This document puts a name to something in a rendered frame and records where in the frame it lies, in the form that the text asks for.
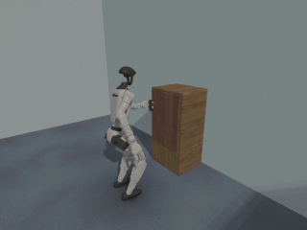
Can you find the left robot hand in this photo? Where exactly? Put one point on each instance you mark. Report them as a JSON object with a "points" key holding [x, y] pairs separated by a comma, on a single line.
{"points": [[144, 104]]}

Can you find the robot left forearm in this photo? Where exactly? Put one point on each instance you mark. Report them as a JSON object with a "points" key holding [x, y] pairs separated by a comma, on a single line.
{"points": [[136, 106]]}

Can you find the right robot hand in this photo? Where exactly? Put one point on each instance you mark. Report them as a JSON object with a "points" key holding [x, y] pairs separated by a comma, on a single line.
{"points": [[136, 148]]}

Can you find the cupboard door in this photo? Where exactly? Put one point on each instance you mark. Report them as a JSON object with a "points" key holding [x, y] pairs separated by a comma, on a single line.
{"points": [[166, 118]]}

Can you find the robot right upper arm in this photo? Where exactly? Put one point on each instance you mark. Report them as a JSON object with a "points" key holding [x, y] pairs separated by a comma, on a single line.
{"points": [[127, 98]]}

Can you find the handle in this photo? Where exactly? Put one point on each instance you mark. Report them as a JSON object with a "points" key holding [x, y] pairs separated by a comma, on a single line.
{"points": [[151, 105]]}

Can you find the robot right forearm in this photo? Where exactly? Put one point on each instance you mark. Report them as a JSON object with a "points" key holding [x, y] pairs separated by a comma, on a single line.
{"points": [[124, 125]]}

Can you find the right robot shin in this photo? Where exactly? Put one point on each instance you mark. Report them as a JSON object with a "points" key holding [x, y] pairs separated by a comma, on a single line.
{"points": [[136, 174]]}

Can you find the robot right thigh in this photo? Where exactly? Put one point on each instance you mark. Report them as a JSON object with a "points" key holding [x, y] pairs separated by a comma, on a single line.
{"points": [[123, 144]]}

